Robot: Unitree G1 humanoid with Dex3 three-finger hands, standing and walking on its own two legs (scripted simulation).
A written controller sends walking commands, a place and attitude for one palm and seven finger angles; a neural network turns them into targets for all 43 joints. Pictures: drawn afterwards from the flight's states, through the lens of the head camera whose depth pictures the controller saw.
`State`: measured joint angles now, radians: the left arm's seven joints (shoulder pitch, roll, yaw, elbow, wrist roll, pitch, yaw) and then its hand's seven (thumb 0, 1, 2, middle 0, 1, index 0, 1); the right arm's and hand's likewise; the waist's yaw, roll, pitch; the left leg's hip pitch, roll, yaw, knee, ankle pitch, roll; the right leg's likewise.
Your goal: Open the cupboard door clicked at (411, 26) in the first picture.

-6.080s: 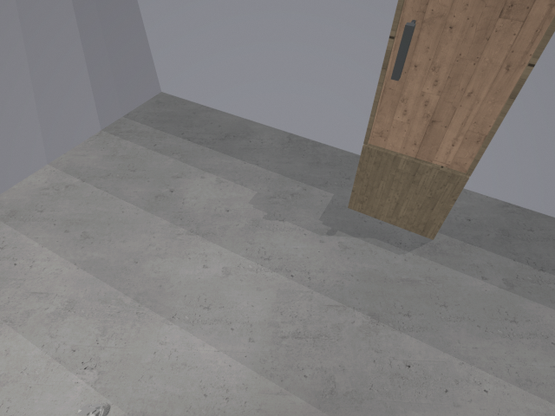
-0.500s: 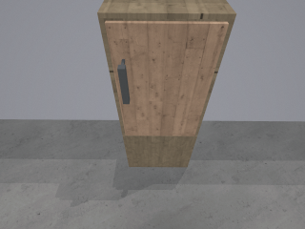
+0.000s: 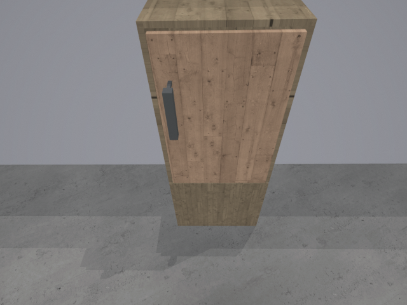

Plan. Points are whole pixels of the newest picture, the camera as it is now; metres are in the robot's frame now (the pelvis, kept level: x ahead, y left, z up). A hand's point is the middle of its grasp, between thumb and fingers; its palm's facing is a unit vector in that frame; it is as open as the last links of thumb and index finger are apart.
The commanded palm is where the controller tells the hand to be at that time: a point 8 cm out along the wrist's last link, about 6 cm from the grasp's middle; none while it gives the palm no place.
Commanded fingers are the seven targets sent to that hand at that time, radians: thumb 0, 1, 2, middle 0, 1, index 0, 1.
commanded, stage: look again from close up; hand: left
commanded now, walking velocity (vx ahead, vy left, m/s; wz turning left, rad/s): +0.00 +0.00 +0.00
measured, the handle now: (171, 111) +0.61 +0.13 +0.05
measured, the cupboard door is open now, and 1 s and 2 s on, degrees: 0 0 0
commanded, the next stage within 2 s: shuffle to correct the standing spot in 0.16 s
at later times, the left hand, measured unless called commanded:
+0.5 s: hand out of the picture +0.02 +0.15 -0.18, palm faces -0.01 -0.98 -0.19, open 7.4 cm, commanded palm none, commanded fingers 0.00 0.90 0.90 -0.20 -0.30 -0.20 -0.30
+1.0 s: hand out of the picture +0.07 +0.11 -0.18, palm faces +0.03 -0.98 -0.20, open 7.4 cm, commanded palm none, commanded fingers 0.00 0.90 0.90 -0.20 -0.30 -0.20 -0.30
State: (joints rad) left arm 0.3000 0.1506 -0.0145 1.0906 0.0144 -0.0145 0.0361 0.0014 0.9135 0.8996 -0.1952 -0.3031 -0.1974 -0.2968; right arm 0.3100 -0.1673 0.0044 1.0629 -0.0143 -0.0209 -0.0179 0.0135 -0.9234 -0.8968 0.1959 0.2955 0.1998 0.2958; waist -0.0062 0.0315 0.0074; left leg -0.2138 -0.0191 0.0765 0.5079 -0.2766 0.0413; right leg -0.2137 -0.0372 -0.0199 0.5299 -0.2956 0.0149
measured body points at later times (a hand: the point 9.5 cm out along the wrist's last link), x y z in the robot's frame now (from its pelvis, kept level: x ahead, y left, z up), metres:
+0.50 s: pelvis +0.03 -0.03 +0.00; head +0.03 -0.03 +0.45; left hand +0.02 +0.20 -0.16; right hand +0.03 -0.25 -0.16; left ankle +0.00 +0.09 -0.74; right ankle -0.01 -0.13 -0.73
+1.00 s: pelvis +0.07 -0.06 -0.01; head +0.10 -0.06 +0.44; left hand +0.07 +0.16 -0.16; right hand +0.17 -0.26 -0.16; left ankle +0.10 +0.05 -0.74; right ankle +0.02 -0.15 -0.74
